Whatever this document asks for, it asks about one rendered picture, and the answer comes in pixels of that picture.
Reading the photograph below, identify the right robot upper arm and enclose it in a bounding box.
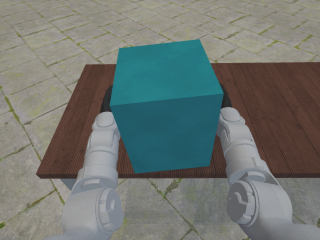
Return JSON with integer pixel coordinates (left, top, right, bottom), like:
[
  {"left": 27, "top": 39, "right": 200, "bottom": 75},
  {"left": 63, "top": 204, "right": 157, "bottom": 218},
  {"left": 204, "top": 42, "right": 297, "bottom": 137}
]
[{"left": 226, "top": 179, "right": 320, "bottom": 240}]

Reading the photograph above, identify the right robot hand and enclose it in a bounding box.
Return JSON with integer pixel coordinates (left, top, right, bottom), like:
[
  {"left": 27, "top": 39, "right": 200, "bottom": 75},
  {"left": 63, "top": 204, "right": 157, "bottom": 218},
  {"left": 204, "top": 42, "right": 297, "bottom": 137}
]
[{"left": 219, "top": 82, "right": 232, "bottom": 109}]

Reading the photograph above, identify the left robot hand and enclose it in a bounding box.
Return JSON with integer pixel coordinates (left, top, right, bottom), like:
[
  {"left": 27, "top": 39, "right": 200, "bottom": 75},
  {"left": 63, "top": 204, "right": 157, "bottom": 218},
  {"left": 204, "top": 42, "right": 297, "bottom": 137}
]
[{"left": 100, "top": 85, "right": 113, "bottom": 113}]

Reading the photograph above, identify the left robot forearm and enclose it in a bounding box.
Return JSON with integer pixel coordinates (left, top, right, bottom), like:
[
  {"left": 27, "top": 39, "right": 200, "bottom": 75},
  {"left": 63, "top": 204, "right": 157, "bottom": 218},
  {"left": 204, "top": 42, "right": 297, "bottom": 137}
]
[{"left": 61, "top": 111, "right": 121, "bottom": 229}]

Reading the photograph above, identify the left robot upper arm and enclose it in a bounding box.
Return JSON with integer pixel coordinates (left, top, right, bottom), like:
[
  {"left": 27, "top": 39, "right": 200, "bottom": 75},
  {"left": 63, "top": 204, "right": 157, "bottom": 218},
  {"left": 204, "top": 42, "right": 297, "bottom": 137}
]
[{"left": 42, "top": 187, "right": 124, "bottom": 240}]

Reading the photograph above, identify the carton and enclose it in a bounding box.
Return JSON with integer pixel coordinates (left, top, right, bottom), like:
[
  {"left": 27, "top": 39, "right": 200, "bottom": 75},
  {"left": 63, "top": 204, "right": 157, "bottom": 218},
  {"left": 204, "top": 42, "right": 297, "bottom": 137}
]
[{"left": 109, "top": 39, "right": 224, "bottom": 174}]

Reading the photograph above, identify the right robot forearm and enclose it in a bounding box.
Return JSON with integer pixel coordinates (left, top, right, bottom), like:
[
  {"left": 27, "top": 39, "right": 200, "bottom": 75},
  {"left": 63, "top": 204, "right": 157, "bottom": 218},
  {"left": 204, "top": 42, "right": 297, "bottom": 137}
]
[{"left": 216, "top": 107, "right": 293, "bottom": 210}]

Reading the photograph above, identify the table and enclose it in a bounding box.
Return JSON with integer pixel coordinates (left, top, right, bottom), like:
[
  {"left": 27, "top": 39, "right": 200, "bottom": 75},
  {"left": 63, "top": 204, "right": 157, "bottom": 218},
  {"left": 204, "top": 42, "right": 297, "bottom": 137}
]
[{"left": 36, "top": 62, "right": 320, "bottom": 191}]

